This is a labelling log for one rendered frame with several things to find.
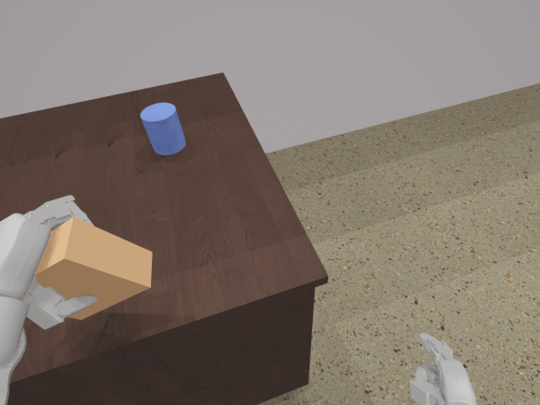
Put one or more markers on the left robot hand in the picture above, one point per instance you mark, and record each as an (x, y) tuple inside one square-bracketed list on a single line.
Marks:
[(23, 239)]

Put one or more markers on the right robot hand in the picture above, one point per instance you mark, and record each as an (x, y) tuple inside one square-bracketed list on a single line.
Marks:
[(449, 383)]

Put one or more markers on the table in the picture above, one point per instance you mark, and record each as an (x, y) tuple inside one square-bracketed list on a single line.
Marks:
[(228, 317)]

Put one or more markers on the left robot forearm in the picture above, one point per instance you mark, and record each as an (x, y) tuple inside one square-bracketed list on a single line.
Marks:
[(13, 312)]

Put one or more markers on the sponge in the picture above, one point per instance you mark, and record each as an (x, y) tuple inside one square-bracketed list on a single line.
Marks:
[(82, 259)]

